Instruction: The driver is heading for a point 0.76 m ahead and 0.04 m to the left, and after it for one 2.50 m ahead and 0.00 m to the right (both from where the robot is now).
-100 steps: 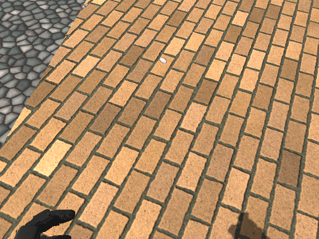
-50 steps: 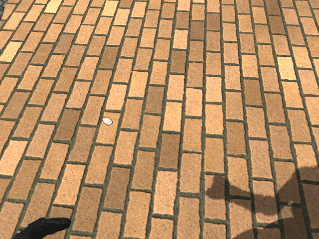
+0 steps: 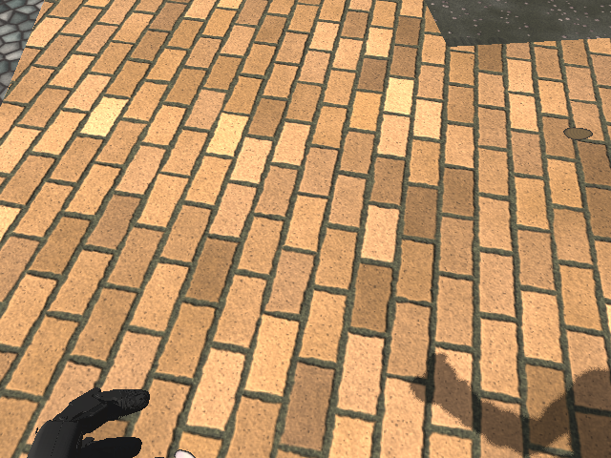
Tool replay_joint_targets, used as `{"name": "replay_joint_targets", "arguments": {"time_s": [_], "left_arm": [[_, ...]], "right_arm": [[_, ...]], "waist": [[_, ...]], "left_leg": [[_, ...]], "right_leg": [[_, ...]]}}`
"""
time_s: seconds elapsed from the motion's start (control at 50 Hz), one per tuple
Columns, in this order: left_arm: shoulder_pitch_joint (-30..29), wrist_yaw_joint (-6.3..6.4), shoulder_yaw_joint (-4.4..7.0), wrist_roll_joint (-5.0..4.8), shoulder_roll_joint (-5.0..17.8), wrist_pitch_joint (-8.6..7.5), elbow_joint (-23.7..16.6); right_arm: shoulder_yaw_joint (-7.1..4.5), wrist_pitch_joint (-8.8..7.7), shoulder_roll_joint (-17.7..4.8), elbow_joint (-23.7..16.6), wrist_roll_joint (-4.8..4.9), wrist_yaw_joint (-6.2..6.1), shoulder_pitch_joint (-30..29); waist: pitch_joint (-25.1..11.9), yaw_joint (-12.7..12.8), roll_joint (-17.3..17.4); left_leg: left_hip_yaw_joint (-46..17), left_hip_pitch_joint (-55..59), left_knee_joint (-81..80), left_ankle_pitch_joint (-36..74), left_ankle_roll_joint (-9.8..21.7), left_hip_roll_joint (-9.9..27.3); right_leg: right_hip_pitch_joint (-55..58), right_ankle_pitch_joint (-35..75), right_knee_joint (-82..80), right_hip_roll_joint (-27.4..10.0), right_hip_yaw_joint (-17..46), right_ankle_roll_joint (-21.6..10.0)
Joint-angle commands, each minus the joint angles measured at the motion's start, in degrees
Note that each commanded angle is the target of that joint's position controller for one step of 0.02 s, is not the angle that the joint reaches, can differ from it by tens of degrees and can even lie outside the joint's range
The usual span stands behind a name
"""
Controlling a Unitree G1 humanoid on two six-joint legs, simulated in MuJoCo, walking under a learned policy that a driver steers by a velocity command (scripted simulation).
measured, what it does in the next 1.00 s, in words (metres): walks ahead: left foot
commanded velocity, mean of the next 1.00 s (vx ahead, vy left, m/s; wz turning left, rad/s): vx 0.50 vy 0.00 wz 0.17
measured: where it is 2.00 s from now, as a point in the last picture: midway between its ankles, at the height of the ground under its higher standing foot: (244, 237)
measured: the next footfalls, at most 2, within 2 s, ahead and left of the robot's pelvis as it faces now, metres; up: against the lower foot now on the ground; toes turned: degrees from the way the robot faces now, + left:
left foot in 0.52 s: +0.39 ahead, +0.20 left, +0.00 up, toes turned +19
right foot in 1.08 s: +0.74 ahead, +0.04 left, +0.00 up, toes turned +2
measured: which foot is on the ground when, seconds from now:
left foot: down 0.00-0.00, up 0.02-0.50, down 0.52-1.00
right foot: down 0.00-0.52, up 0.54-1.00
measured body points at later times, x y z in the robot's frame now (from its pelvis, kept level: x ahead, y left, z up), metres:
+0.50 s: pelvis +0.26 +0.04 -0.01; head +0.29 +0.06 +0.44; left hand +0.17 +0.33 -0.13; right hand +0.55 -0.11 -0.07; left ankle +0.36 +0.18 -0.72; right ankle +0.12 -0.13 -0.73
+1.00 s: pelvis +0.52 +0.12 +0.00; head +0.55 +0.12 +0.45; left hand +0.67 +0.38 -0.10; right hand +0.59 -0.16 -0.12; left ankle +0.36 +0.18 -0.73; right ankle +0.70 +0.02 -0.70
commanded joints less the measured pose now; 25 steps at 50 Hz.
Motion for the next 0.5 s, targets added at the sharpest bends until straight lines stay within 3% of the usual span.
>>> {"name": "replay_joint_targets", "arguments": {"time_s": [0.02, 0.04, 0.06, 0.08, 0.1, 0.12, 0.14, 0.18, 0.22, 0.34, 0.42, 0.46, 0.48, 0.5], "left_arm": [[18.23, 1.27, 4.97, 0.77, 13.35, -0.92, -0.68], [20.67, 0.73, 5.67, 0.72, 15.97, 0.05, 1.63], [18.39, 0.57, 4.46, -0.19, 9.92, 0.32, 0.34], [16.20, 0.81, 3.68, -0.22, 7.11, 0.60, 0.10], [13.74, 0.76, 3.26, 0.29, 6.54, 0.79, 0.12], [12.25, 0.76, 2.98, 0.49, 5.56, 0.91, 0.73], [11.49, 0.85, 2.77, 0.86, 5.13, 0.80, 1.12], [11.24, 0.77, 2.99, 0.46, 5.21, 0.32, 2.14], [11.44, 0.80, 3.56, 0.25, 6.75, 0.04, 3.28], [12.76, 1.18, 4.24, -0.04, 9.74, 0.85, 5.85], [16.12, 1.20, 4.77, -1.26, 11.64, 1.94, 8.10], [16.76, 1.25, 5.10, -1.84, 13.12, 2.56, 8.87], [16.63, 1.37, 5.24, -2.03, 13.96, 2.90, 9.11], [16.65, 1.47, 4.71, -2.07, 13.25, 3.17, 9.57]], "right_arm": [[0.00, -0.81, -2.52, -5.73, -1.65, 0.03, -3.32], [0.73, -1.33, -0.89, -7.24, 0.40, 0.14, 4.73], [-0.44, -1.21, -7.00, -5.33, 1.00, -0.08, 3.08], [-1.21, -0.89, -9.28, -6.06, 0.52, 0.03, -3.17], [-1.24, -0.65, -8.38, -6.54, -0.02, 0.03, -5.75], [-1.39, -0.63, -7.58, -7.29, -0.48, 0.26, -7.47], [-1.38, -0.40, -6.46, -7.55, -0.15, 0.66, -7.27], [-0.95, 0.17, -4.12, -8.19, 0.22, 1.03, -7.60], [-0.65, 0.41, -3.22, -9.50, -0.19, 1.18, -9.88], [0.24, -0.61, -1.91, -11.67, -0.24, 3.00, -18.38], [0.25, -0.61, -2.20, -14.42, -0.11, 4.13, -23.77], [-0.42, -0.51, -3.45, -15.01, -0.53, 4.20, -22.61], [-1.28, -0.36, -4.99, -14.33, -0.83, 4.03, -18.89], [-2.63, -0.27, -7.03, -11.92, -0.84, 3.55, -10.49]], "waist": [[-16.01, 12.07, -0.65], [-20.18, 7.82, -19.87], [-13.96, 9.19, -10.92], [-6.91, 10.50, -5.50], [-3.29, 9.43, -1.72], [-0.59, 8.48, -1.88], [0.25, 7.30, -3.59], [0.78, 6.67, -4.76], [1.59, 6.61, -3.48], [2.74, 9.29, -1.39], [4.19, 10.28, -1.47], [2.55, 8.21, -2.67], [-0.12, 5.49, -3.37], [-4.58, 0.54, -2.16]], "left_leg": [[-2.26, -15.92, 23.82, 11.93, 1.72, 5.51], [3.36, -35.31, 39.18, -11.36, -0.89, 0.63], [2.20, -40.85, 45.44, -8.22, -1.72, 5.71], [3.78, -41.79, 46.42, -2.66, -2.21, 7.24], [5.17, -39.90, 45.45, 1.28, -2.81, 8.98], [5.38, -39.19, 43.16, 3.71, -3.11, 10.37], [5.84, -36.90, 41.93, 5.14, -3.15, 11.70], [7.38, -36.15, 39.93, 6.48, -3.59, 12.60], [7.69, -37.93, 36.20, 9.26, -4.32, 13.26], [11.54, -35.10, 18.15, 25.08, -3.43, 12.34], [14.08, -33.73, 11.35, 21.94, -0.95, 10.82], [16.34, -28.42, 9.47, 15.86, 1.36, 7.72], [17.69, -22.32, 8.36, 13.85, 2.77, 5.55], [18.25, -9.24, 4.48, 17.51, 4.67, 3.43]], "right_leg": [[35.44, -3.67, 0.85, -14.72, 12.70, -7.15], [48.12, -17.03, -4.17, -25.51, 38.24, -15.79], [43.37, -27.14, -6.48, -24.45, 37.95, -14.14], [36.42, -24.15, -7.29, -21.66, 28.18, -11.72], [29.95, -16.39, -8.64, -19.18, 21.60, -10.74], [25.65, -11.04, -9.99, -17.32, 17.09, -10.67], [22.38, -7.93, -11.49, -15.79, 12.85, -10.14], [19.81, -4.04, -13.92, -15.02, 7.72, -10.87], [19.44, -0.01, -15.57, -15.68, 4.15, -11.91], [21.78, 7.21, -15.89, -14.18, -7.69, -9.93], [27.23, 11.53, -13.80, -16.33, -10.58, -8.49], [29.44, 26.73, -8.63, -17.04, -11.86, -7.83], [29.70, 35.55, -2.73, -16.76, -12.91, -7.19], [25.96, 38.58, 6.97, -15.27, -14.54, -5.98]]}}
Keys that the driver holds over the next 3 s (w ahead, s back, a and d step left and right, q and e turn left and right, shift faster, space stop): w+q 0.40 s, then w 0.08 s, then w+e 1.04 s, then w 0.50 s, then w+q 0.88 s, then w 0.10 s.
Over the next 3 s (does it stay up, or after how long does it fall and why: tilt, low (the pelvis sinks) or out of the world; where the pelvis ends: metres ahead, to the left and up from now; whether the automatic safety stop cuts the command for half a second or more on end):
stays up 1.62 -0.01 0.01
